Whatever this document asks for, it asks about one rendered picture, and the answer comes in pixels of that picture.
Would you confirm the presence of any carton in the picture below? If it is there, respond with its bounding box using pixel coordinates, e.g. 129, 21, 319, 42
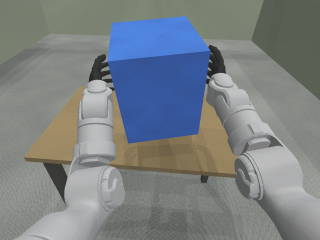
107, 16, 211, 144

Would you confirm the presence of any robot left hand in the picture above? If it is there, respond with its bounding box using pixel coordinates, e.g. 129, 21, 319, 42
89, 54, 115, 91

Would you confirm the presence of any robot right hand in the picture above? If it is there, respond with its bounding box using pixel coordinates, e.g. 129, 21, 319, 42
206, 45, 226, 84

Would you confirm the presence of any right robot upper arm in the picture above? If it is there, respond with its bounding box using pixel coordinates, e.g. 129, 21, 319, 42
234, 145, 320, 240

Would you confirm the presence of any right robot forearm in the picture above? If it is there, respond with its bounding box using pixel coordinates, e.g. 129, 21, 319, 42
206, 73, 304, 184

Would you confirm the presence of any table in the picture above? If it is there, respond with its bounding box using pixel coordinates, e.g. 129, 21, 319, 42
23, 86, 238, 205

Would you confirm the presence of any left robot forearm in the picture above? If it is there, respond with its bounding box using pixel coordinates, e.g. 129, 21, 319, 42
64, 80, 116, 204

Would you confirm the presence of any left robot upper arm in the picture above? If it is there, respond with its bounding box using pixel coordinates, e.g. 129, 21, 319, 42
13, 165, 126, 240

